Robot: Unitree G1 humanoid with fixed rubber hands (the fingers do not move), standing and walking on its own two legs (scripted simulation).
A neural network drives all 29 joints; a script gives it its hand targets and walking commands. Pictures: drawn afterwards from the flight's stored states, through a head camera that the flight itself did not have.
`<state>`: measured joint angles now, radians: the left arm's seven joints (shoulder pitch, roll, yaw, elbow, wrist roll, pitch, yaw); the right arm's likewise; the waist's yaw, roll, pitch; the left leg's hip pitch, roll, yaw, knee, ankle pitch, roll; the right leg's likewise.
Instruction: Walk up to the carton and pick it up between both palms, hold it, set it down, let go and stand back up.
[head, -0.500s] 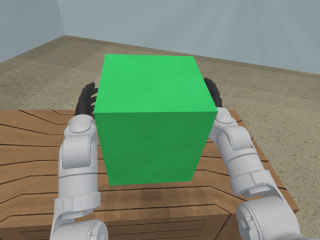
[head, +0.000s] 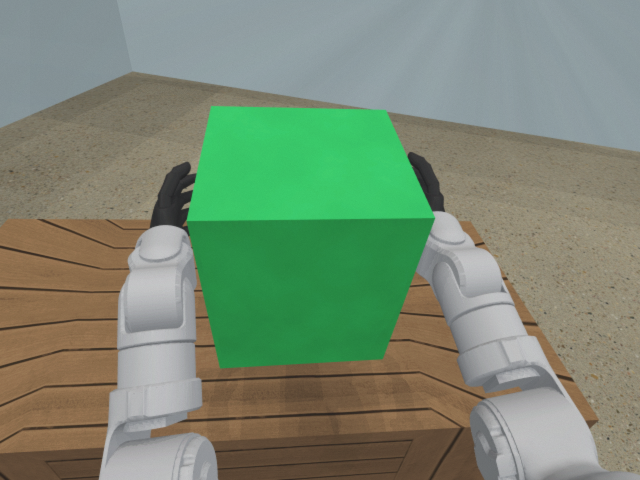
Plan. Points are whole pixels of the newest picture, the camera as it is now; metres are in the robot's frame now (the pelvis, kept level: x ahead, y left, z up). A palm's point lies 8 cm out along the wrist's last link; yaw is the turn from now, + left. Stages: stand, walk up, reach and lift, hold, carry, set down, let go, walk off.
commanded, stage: hold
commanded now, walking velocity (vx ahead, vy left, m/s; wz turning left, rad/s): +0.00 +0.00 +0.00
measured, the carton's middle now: (302, 240) +0.37 +0.00 +0.17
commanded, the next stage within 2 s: none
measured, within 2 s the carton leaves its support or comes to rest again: neither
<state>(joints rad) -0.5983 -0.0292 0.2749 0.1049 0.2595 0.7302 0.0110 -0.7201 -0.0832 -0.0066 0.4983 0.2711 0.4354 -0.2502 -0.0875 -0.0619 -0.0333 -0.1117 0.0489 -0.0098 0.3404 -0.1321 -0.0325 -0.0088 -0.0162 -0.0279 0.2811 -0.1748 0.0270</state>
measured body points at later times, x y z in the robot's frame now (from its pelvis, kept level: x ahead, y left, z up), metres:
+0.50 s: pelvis +0.00 +0.00 +0.00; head -0.05 +0.03 +0.45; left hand +0.38 +0.15 +0.20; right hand +0.38 -0.15 +0.21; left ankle +0.04 +0.14 -0.75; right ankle -0.01 -0.13 -0.75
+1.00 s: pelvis +0.00 +0.00 +0.00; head -0.05 +0.03 +0.45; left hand +0.38 +0.15 +0.19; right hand +0.38 -0.15 +0.21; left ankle +0.04 +0.14 -0.75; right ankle -0.01 -0.13 -0.75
